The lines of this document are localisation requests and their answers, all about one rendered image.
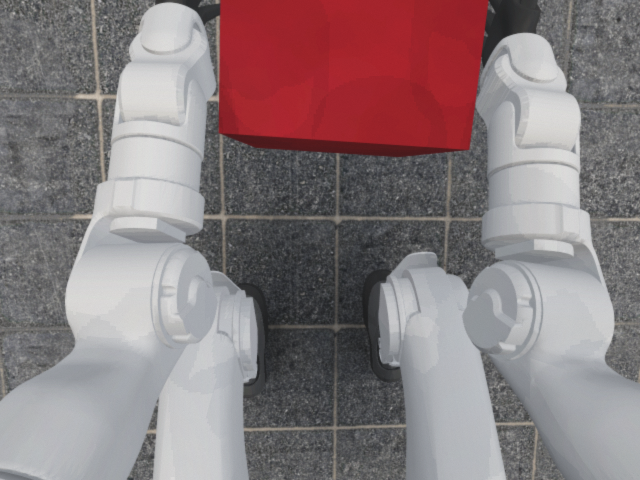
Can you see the robot right thigh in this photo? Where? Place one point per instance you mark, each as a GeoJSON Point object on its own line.
{"type": "Point", "coordinates": [450, 427]}

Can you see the robot left forearm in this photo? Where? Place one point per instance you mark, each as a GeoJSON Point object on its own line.
{"type": "Point", "coordinates": [158, 136]}

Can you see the robot right forearm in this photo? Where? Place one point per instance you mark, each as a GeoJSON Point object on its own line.
{"type": "Point", "coordinates": [533, 162]}

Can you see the robot right hand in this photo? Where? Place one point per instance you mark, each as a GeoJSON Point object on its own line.
{"type": "Point", "coordinates": [511, 17]}

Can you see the carton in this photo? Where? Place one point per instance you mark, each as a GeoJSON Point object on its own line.
{"type": "Point", "coordinates": [370, 77]}

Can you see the robot right upper arm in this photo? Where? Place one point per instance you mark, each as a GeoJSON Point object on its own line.
{"type": "Point", "coordinates": [547, 330]}

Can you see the robot left hand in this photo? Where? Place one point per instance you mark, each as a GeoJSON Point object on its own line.
{"type": "Point", "coordinates": [206, 13]}

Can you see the robot right foot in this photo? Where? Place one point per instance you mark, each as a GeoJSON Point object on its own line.
{"type": "Point", "coordinates": [370, 302]}

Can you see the robot left upper arm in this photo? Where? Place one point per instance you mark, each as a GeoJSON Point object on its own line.
{"type": "Point", "coordinates": [133, 309]}

